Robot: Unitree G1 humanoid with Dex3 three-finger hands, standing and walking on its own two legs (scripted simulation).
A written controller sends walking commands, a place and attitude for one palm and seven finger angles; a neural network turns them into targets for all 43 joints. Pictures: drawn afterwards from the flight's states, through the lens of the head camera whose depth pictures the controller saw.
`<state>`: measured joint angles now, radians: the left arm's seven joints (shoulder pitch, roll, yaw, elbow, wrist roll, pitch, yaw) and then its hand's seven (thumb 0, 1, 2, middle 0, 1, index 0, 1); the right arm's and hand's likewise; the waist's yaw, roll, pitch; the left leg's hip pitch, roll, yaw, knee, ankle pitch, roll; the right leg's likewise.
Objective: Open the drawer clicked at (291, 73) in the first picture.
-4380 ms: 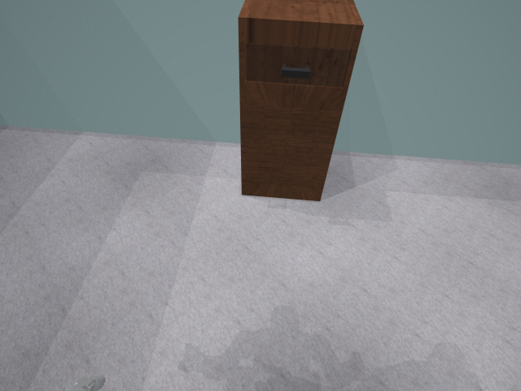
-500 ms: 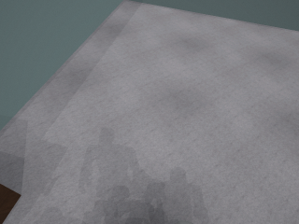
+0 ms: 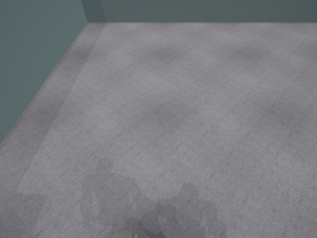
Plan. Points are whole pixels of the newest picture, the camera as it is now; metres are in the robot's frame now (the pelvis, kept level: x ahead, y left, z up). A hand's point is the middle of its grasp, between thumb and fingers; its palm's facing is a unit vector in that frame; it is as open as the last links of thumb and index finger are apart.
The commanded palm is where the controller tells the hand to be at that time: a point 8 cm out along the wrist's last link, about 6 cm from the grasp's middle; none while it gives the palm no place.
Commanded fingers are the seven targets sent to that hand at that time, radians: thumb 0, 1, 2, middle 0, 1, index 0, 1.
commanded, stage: walk to a spot facing it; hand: left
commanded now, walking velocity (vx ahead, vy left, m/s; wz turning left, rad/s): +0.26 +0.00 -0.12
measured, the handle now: out of the picture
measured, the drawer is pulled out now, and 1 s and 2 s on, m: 0.00 0.00 0.00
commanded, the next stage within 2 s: turn to face it in 0.08 s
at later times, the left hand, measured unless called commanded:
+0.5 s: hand (77, 231) +0.17 +0.27 -0.18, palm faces +0.07 -0.98 -0.16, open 7.4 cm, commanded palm none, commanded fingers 0.00 0.90 0.90 -0.20 -0.30 -0.20 -0.30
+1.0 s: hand (90, 217) +0.20 +0.23 -0.14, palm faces +0.30 -0.91 -0.29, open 7.4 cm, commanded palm none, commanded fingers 0.00 0.90 0.90 -0.20 -0.30 -0.20 -0.30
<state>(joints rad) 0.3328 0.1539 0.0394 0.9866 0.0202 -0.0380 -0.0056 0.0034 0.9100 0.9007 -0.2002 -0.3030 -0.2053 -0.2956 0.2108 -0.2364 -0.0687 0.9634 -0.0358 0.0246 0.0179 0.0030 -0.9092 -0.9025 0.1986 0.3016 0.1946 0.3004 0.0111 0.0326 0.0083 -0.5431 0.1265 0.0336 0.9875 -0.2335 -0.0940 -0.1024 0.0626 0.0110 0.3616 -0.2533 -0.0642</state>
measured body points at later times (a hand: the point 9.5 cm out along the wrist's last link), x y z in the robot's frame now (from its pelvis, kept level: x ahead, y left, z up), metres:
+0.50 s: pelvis +0.11 +0.09 +0.00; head +0.13 +0.12 +0.45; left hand +0.17 +0.32 -0.17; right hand +0.13 -0.16 -0.14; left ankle +0.14 +0.14 -0.74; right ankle +0.09 -0.08 -0.66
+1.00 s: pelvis +0.13 +0.01 +0.00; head +0.16 -0.02 +0.44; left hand +0.19 +0.27 -0.12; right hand +0.22 -0.24 -0.17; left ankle +0.10 +0.13 -0.68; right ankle +0.13 -0.09 -0.74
